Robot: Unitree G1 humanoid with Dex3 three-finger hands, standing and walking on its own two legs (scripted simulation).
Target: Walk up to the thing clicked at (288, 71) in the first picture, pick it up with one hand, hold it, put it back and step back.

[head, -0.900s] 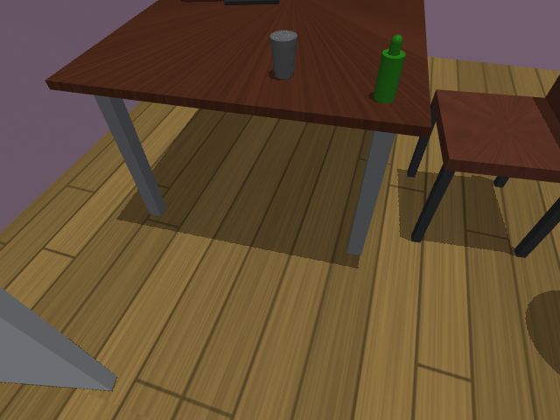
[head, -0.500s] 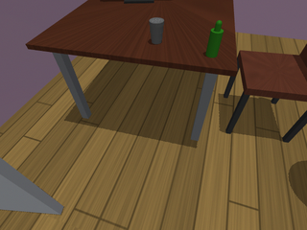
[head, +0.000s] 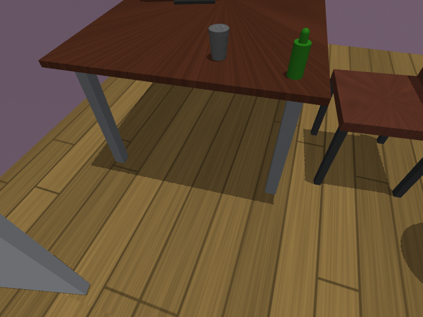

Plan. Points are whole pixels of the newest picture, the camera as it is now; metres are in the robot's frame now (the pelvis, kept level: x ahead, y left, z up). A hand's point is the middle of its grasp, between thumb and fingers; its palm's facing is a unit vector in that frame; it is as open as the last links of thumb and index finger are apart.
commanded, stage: stand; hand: left
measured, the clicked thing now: (218, 43) +1.07 +0.01 +0.01
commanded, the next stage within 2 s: walk up in 0.22 s
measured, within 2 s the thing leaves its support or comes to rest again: neither
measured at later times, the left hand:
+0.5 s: hand out of the picture +0.13 +0.23 -0.15, palm faces -0.15 -0.91 -0.40, open 7.4 cm
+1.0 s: hand (154, 252) +0.30 +0.18 -0.16, palm faces -0.20 -0.91 -0.35, open 7.4 cm
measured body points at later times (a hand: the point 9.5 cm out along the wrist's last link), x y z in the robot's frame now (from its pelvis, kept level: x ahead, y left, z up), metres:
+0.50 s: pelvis +0.05 -0.05 -0.01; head +0.06 -0.07 +0.44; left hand +0.14 +0.28 -0.12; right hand +0.05 -0.39 -0.14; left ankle +0.00 +0.11 -0.75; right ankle +0.12 -0.20 -0.73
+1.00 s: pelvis +0.24 -0.09 -0.02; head +0.26 -0.08 +0.43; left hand +0.31 +0.22 -0.14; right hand +0.26 -0.42 -0.13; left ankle +0.34 +0.03 -0.75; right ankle +0.14 -0.21 -0.75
